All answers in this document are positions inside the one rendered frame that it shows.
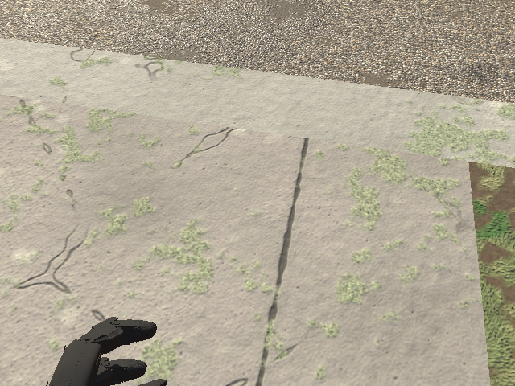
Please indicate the robot left hand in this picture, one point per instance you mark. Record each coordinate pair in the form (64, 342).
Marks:
(81, 363)

